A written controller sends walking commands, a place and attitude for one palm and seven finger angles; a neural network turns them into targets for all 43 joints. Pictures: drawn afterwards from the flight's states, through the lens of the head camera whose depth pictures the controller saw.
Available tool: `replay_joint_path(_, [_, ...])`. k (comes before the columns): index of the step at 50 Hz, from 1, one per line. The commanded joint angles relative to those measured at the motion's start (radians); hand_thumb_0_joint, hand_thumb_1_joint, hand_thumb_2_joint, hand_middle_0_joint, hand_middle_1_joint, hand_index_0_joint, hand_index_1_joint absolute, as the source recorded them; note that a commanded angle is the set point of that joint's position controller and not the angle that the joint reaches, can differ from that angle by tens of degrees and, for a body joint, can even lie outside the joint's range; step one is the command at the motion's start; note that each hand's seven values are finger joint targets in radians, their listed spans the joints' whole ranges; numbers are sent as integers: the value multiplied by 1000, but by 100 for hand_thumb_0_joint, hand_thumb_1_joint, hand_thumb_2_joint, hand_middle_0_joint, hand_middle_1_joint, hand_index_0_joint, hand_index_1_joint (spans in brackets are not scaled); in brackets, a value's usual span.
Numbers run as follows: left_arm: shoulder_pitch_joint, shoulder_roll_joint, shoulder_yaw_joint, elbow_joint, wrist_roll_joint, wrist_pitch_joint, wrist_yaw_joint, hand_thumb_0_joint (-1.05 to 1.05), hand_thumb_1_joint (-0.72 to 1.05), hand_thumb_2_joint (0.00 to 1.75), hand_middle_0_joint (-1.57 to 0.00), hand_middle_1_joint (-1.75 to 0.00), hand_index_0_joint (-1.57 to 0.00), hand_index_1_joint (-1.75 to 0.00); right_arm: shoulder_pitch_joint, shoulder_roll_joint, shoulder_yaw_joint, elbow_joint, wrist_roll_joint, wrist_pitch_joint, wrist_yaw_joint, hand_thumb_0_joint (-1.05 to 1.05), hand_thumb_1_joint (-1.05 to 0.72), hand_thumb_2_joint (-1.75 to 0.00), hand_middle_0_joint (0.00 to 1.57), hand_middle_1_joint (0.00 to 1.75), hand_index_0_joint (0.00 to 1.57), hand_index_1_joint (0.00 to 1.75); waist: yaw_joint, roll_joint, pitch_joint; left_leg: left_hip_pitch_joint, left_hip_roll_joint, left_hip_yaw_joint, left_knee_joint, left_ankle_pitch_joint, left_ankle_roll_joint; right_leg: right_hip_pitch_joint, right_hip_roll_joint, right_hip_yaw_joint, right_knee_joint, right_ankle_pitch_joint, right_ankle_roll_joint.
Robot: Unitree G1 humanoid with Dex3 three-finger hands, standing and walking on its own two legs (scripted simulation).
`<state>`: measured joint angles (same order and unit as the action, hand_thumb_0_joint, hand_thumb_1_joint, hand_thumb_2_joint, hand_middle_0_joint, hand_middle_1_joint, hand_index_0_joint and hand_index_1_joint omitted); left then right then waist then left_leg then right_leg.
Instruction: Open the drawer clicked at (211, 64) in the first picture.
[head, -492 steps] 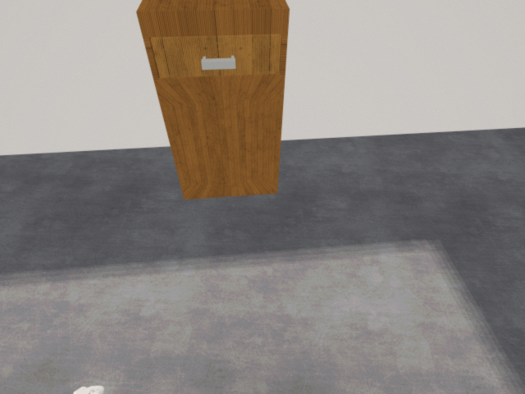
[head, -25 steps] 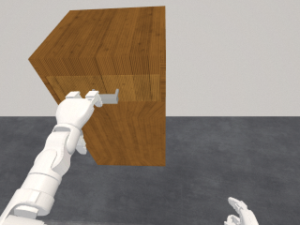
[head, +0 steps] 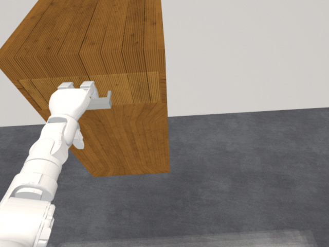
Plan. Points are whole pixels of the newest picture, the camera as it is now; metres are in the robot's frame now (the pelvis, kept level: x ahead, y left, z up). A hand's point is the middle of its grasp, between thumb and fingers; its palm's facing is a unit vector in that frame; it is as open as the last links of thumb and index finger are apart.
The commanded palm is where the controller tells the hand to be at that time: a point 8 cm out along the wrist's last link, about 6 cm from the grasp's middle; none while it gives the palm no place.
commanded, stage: move the hooked fingers above the handle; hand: left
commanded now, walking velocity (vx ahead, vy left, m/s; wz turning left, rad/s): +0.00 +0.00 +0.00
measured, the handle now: (93, 98) +0.56 +0.27 -0.02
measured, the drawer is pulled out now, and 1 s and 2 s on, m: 0.00 0.00 0.00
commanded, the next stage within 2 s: lower the fingers behind the handle in 1.30 s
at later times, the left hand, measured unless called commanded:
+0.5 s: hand (85, 103) +0.48 +0.25 +0.05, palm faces -0.04 +0.02 -1.00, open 13.8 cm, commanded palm +0.48 +0.25 +0.10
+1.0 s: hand (84, 99) +0.51 +0.26 +0.04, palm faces -0.03 +0.00 -1.00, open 13.8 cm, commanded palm +0.49 +0.26 +0.10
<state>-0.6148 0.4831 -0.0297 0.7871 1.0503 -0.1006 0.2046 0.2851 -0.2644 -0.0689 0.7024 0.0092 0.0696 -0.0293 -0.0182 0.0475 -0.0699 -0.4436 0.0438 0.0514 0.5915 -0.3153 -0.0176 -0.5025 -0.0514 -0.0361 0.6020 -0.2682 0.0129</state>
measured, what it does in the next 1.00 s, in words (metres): stands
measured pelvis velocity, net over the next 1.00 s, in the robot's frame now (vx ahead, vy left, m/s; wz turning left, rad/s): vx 0.01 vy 0.01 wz -0.02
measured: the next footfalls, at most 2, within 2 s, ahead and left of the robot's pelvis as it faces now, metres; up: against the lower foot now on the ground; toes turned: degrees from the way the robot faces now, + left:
none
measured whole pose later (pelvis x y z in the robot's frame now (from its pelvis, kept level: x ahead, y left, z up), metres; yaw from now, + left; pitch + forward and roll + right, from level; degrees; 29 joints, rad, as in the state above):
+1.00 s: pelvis +0.01 +0.01 -0.02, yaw -1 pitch +19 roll -1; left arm -0.88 0.59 0.05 1.09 1.11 -0.11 0.26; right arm 0.38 -0.26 -0.06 0.73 -0.02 0.09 -0.01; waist -0.12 0.05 -0.12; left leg -0.68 0.06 0.06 0.73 -0.38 0.00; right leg -0.71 -0.04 -0.02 0.68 -0.29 0.03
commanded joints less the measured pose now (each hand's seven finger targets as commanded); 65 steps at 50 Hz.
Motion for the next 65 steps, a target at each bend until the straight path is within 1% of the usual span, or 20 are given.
replay_joint_path(1, [-430,292,109,-106,5,20,48,0,-50,30,-30,-120,-30,-120,45,-140,-41,-100,-2,-23,-7,0,-90,-90,20,30,20,30,-7,-54,-348,57,-75,15,-46,321,54,236,66,0,-32,314,-41])
replay_joint_path(13, [-592,303,100,-30,29,-26,81,0,-50,30,-30,-120,-30,-120,126,-151,-55,-69,-14,-21,-6,0,-90,-90,20,30,20,30,-61,-32,-394,48,-68,3,-2,328,57,150,75,3,-14,290,-41])
replay_joint_path(20, [-695,327,90,64,50,2,101,0,-50,30,-30,-120,-30,-120,165,-159,-54,-48,-18,-20,-3,0,-90,-90,20,30,20,30,-85,20,-423,29,-67,-1,21,312,54,97,78,4,4,268,-42])
replay_joint_path(23, [-738,308,71,123,50,15,99,0,-50,30,-30,-120,-30,-120,185,-165,-51,-39,-21,-22,-2,0,-90,-90,20,30,20,30,-108,-11,-396,9,-63,-8,29,303,57,70,81,1,1,257,-40])
replay_joint_path(28, [-774,409,123,167,64,19,91,0,-50,30,-30,-120,-30,-120,210,-179,-45,-36,-27,-19,-6,0,-90,-90,20,30,20,30,-106,9,-460,-29,-66,-6,58,318,59,77,81,9,29,283,-38])
replay_joint_path(31, [-772,400,112,193,65,22,86,0,-50,30,-30,-120,-30,-120,229,-180,-45,-33,-31,-20,-3,0,-90,-90,20,30,20,30,-114,21,-467,-37,-59,-6,74,332,57,56,81,7,43,296,-35])
replay_joint_path(34, [-724,415,134,160,61,10,72,0,-50,30,-30,-120,-30,-120,237,-178,-50,-44,-34,-14,1,0,-90,-90,20,30,20,30,-90,50,-544,-16,-57,0,89,399,55,92,82,9,58,348,-35])
replay_joint_path(38, [-664,379,134,129,46,0,65,0,-50,30,-30,-120,-30,-120,241,-178,-55,-41,-35,-3,6,0,-90,-90,20,30,20,30,-83,25,-512,-1,-46,-5,91,461,54,80,89,0,52,362,-36])
replay_joint_path(39, [-679,357,108,128,46,0,65,0,-50,30,-30,-120,-30,-120,243,-178,-57,-36,-31,-2,5,0,-90,-90,20,30,20,30,-102,14,-494,1,-44,-8,87,429,55,58,90,-1,46,339,-33])
replay_joint_path(41, [-723,399,131,112,48,-4,76,0,-50,30,-30,-120,-30,-120,239,-184,-54,-28,-30,-1,3,0,-90,-90,20,30,20,30,-106,9,-452,-24,-46,-8,73,355,57,49,89,0,35,293,-33])
replay_joint_path(44, [-752,440,160,59,54,-20,94,0,-50,30,-30,-120,-30,-120,239,-181,-55,-25,-33,-1,1,0,-90,-90,20,30,20,30,-96,53,-516,6,-50,-13,79,395,57,68,87,2,47,314,-37])
replay_joint_path(46, [-751,440,158,71,58,-14,102,0,-50,30,-30,-120,-30,-120,234,-179,-53,-20,-33,0,1,0,-90,-90,20,30,20,30,-98,68,-499,3,-51,-12,83,401,54,54,87,-1,52,313,-37])
replay_joint_path(51, [-748,378,98,139,48,20,83,0,-50,30,-30,-120,-30,-120,237,-179,-49,-17,-26,0,3,0,-90,-90,20,30,20,30,-119,40,-454,3,-49,-15,76,380,53,32,89,-8,36,296,-35])
replay_joint_path(54, [-740,340,76,114,39,6,52,0,-50,30,-30,-120,-30,-120,249,-174,-55,-21,-26,-1,1,0,-90,-90,20,30,20,30,-119,46,-506,61,-44,-20,87,447,53,39,90,-5,36,328,-34])
replay_joint_path(56, [-718,314,60,141,35,0,38,0,-50,30,-30,-120,-30,-120,244,-170,-54,-22,-24,2,-1,0,-90,-90,20,30,20,30,-124,33,-443,46,-44,-20,82,423,52,13,92,-8,27,305,-35])
replay_joint_path(58, [-725,356,95,130,31,-17,37,0,-50,30,-30,-120,-30,-120,240,-177,-49,-24,-25,4,-5,0,-90,-90,20,30,20,30,-117,7,-432,15,-47,-20,79,393,54,28,90,-5,26,298,-37])
replay_joint_path(60, [-749,347,83,107,43,-28,50,0,-50,30,-30,-120,-30,-120,236,-170,-49,-28,-27,0,-5,0,-90,-90,20,30,20,30,-118,47,-444,24,-50,-21,83,394,53,13,88,-5,34,293,-37])
replay_joint_path(61, [-744,393,125,93,47,-33,61,0,-50,30,-30,-120,-30,-120,236,-174,-49,-28,-30,1,-4,0,-90,-90,20,30,20,30,-104,53,-466,25,-48,-23,88,420,51,24,87,-5,46,308,-38])
replay_joint_path(63, [-736,390,132,69,46,-35,76,0,-50,30,-30,-120,-30,-120,231,-170,-50,-36,-36,4,0,0,-90,-90,20,30,20,30,-95,71,-504,33,-51,-21,101,473,49,42,89,-6,58,341,-40])
replay_joint_path(65, [-712,389,131,126,48,-10,92,0,-50,30,-30,-120,-30,-120,230,-173,-48,-27,-35,5,5,0,-90,-90,20,30,20,30,-104,45,-466,7,-49,-17,101,449,49,31,89,-11,59,337,-36])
